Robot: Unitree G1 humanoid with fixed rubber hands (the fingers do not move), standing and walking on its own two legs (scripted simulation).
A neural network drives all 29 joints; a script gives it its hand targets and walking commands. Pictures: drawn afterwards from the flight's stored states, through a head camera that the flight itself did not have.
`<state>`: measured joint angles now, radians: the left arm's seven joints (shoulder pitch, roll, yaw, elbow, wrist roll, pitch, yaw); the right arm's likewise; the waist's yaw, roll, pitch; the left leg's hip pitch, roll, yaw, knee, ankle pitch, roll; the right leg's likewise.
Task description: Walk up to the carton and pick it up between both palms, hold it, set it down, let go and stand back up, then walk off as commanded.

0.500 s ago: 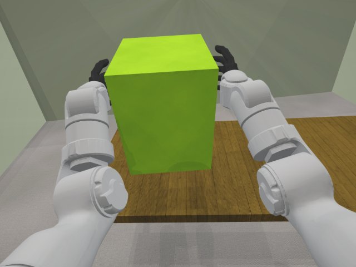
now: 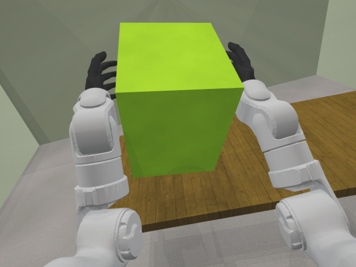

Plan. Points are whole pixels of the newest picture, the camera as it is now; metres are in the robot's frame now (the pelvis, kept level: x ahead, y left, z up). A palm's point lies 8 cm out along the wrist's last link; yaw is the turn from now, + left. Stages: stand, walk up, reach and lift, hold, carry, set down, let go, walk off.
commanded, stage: hold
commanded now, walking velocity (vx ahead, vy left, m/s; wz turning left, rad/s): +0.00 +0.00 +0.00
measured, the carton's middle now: (170, 102) +0.34 -0.03 +0.29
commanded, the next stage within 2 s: set down in 1.42 s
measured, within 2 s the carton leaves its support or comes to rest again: neither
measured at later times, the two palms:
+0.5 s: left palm (127, 111) +0.30 +0.05 +0.30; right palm (263, 71) +0.33 -0.22 +0.32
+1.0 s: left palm (119, 113) +0.36 +0.09 +0.28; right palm (236, 62) +0.37 -0.18 +0.33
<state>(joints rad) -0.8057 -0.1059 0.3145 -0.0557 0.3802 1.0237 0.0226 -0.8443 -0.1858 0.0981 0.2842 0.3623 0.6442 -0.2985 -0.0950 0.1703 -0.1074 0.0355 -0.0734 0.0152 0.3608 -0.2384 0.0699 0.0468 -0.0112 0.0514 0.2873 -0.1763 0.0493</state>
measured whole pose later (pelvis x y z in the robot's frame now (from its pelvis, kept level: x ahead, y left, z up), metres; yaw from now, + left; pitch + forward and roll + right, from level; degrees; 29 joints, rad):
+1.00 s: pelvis +0.00 -0.11 +0.01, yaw +10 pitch -3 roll -1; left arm -0.89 0.08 0.27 0.35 0.35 0.89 -0.05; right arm -1.09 -0.10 0.01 0.74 0.40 0.55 -0.33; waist -0.20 -0.12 -0.18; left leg -0.12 -0.02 -0.05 0.43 -0.21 -0.06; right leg -0.05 0.12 -0.03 0.31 -0.16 -0.02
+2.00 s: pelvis -0.09 -0.13 +0.00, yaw +17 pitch -8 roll -1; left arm -1.28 0.12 0.45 0.94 0.36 0.51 -0.06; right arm -1.37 -0.06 -0.48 1.03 -0.16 0.22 -0.12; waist -0.14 -0.10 0.02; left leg -0.13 0.00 0.00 0.28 0.02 -0.01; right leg -0.06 0.07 -0.08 0.29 -0.08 -0.02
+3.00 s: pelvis +0.00 -0.05 +0.01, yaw +20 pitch -9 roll -3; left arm -0.62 -0.05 0.24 0.24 0.39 0.73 -0.04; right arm -0.72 0.01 -0.08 0.69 0.09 0.05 -0.14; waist -0.23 0.01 0.13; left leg 0.06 -0.02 0.02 0.28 -0.14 0.00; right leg 0.19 0.02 -0.12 0.16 -0.07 -0.01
